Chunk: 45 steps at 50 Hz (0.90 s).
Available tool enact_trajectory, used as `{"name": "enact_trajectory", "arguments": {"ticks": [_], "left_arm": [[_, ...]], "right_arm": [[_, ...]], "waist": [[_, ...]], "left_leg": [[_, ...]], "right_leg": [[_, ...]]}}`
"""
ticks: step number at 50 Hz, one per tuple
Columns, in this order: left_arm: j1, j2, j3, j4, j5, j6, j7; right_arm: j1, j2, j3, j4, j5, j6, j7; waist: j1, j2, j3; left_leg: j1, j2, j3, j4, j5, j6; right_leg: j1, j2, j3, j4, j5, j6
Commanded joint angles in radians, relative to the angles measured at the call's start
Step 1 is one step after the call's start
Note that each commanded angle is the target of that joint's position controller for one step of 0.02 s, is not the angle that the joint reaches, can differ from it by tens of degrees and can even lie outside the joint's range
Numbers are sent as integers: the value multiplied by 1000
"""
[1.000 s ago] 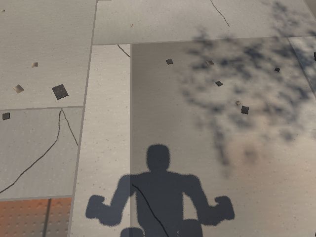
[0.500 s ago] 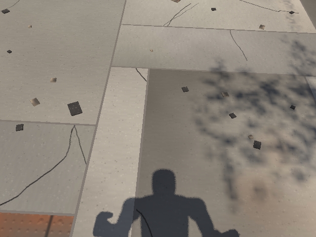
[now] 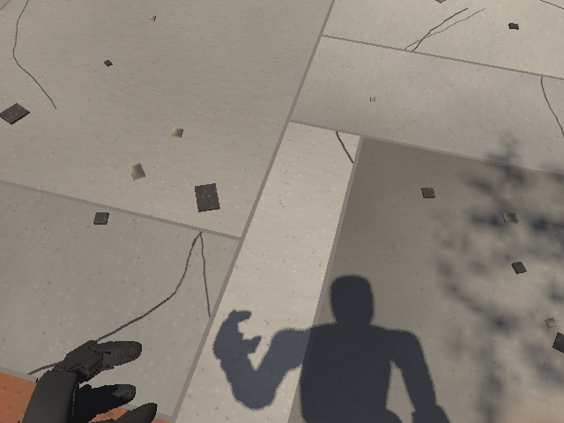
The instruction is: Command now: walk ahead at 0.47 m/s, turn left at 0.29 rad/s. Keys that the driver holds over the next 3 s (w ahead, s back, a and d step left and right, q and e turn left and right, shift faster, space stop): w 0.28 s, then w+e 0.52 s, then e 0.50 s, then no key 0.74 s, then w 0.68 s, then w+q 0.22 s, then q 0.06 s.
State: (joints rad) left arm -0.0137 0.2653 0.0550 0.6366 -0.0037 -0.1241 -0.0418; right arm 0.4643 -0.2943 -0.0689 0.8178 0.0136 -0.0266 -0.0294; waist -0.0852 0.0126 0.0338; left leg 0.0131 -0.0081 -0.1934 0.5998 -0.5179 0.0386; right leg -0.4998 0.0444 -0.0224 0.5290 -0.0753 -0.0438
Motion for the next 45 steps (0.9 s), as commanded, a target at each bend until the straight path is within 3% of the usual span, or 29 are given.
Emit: {"name": "enact_trajectory", "arguments": {"ticks": [1, 2, 3, 4, 5, 6, 8, 11, 14, 17, 20, 21, 22, 23, 24, 25, 26, 27, 28, 29, 33, 39, 42, 45], "left_arm": [[428, 201, 70, 55, 6, -3, 2], [343, 147, 53, 51, -5, 1, 8], [286, 124, 44, 49, -3, 9, 13], [250, 108, 38, 58, 5, 14, 13], [225, 91, 30, 60, 16, 11, 15], [214, 87, 28, 65, 15, 8, 16], [222, 100, 31, 85, 1, -1, 18], [238, 147, 41, 104, -8, -1, 25], [270, 173, 45, 118, -18, 10, 27], [346, 194, 47, 149, -32, 26, 28], [362, 214, 51, 161, -30, 48, 34], [353, 211, 48, 162, -28, 54, 36], [361, 175, 34, 162, -18, 55, 36], [357, 99, 4, 130, 7, 53, 36], [481, 8, -21, 107, -17, 36, 37], [442, 120, 5, 127, -42, 32, 40], [361, 167, 22, 106, -50, 33, 40], [320, 157, 22, 99, -39, 38, 44], [300, 146, 26, 94, -27, 45, 44], [312, 131, 28, 95, -28, 58, 40], [281, 76, 21, 73, -24, 93, 36], [111, 47, 4, 11, -17, 87, 2], [33, 52, 4, -30, -11, 85, -15], [83, 97, 29, -47, -4, 86, -28]], "right_arm": [[111, -53, 9, -78, 28, -38, 9], [-18, -126, -12, -101, 45, -43, 14], [-112, -129, -8, -124, 32, -47, 15], [-169, -114, -8, -139, 12, -52, 17], [-167, -106, -12, -139, 4, -49, 20], [-147, -86, -8, -132, 6, -44, 24], [-145, -46, 5, -132, 4, -35, 27], [-246, -28, 22, -167, -13, -41, 31], [-349, -24, 30, -187, -8, -53, 43], [-441, -44, 25, -223, 2, -62, 53], [-424, -83, 7, -228, 4, -73, 60], [-359, -100, -6, -211, 2, -76, 58], [-231, -145, -30, -177, -2, -77, 49], [-54, -225, -53, -161, -22, -74, 36], [-10, -295, -65, -144, -36, -64, 40], [-20, -192, -42, -146, -27, -64, 44], [-78, -141, -25, -148, -19, -67, 43], [-145, -110, -14, -150, -21, -70, 44], [-195, -79, -6, -147, -23, -72, 46], [-222, -67, -4, -143, -29, -79, 45], [-236, -87, -21, -109, -27, -100, 36], [-199, -139, -39, -69, -21, -83, 17], [-179, -161, -46, -50, -9, -62, 12], [-192, -200, -57, -55, 12, -35, -2]], "waist": [[169, -299, -446], [173, -200, -238], [158, -88, -144], [131, -48, -74], [97, -68, -57], [78, -93, -53], [63, -99, -32], [82, -75, 4], [122, -66, 15], [151, -62, 29], [116, -77, 13], [72, -79, -18], [11, -62, -101], [-60, 53, -265], [0, 334, -388], [-31, 221, -332], [-25, 162, -209], [4, 108, -151], [30, 105, -97], [57, 120, -75], [85, 62, -24], [34, 29, 35], [19, 25, 70], [69, 78, -7]], "left_leg": [[-683, -58, -34, 734, -28, -19], [-757, -3, -10, 775, 32, -14], [-734, 46, 33, 740, 108, -5], [-707, 78, 57, 678, 152, -3], [-656, 112, 60, 626, 185, 1], [-620, 123, 70, 592, 197, -1], [-614, 138, 96, 510, 202, -15], [-629, 150, 125, 311, 342, -37], [-566, 116, 163, 109, 498, -45], [-535, 89, 160, -1, 534, -46], [-456, 59, 164, -80, 464, -24], [-353, 41, 182, -112, 441, -9], [-162, 45, 182, -120, 428, 18], [110, 242, -11, -102, 411, 84], [352, 449, -448, -232, 184, 221], [294, 422, -503, -301, 52, 212], [195, 395, -340, -304, 85, 175], [85, 354, -225, -320, 194, 156], [-3, 315, -132, -350, 280, 146], [-68, 293, -58, -382, 339, 136], [-127, 291, 107, -451, 529, 152], [-87, 269, 303, -475, 571, 126], [-29, 278, 362, -418, 727, 105], [34, 277, 394, -235, 1116, 66]], "right_leg": [[940, -442, 866, -243, -382, -279], [781, -407, 697, -259, -409, -233], [626, -363, 548, -265, -319, -205], [490, -322, 451, -288, -202, -195], [411, -287, 383, -314, -134, -186], [366, -270, 347, -340, -105, -189], [310, -269, 285, -385, -51, -210], [281, -256, 197, -422, -2, -212], [277, -224, 117, -413, 33, -178], [326, -252, 153, -375, 8, -160], [390, -282, 201, -290, 13, -128], [382, -262, 188, -212, 86, -107], [337, -204, 148, -41, 161, -74], [171, -128, 88, 285, -40, -25], [-157, -1, 58, 609, -494, 26], [-257, -44, 155, 742, -484, 28], [-303, -85, 147, 766, -394, 18], [-271, -124, 130, 741, -313, 21], [-243, -148, 132, 691, -259, 26], [-189, -169, 137, 664, -219, 29], [-192, -176, 135, 581, -127, 49], [-177, -157, 57, 250, 111, 41], [-162, -134, 3, 142, 90, 17], [-34, -55, -67, 106, -15, -26]]}}
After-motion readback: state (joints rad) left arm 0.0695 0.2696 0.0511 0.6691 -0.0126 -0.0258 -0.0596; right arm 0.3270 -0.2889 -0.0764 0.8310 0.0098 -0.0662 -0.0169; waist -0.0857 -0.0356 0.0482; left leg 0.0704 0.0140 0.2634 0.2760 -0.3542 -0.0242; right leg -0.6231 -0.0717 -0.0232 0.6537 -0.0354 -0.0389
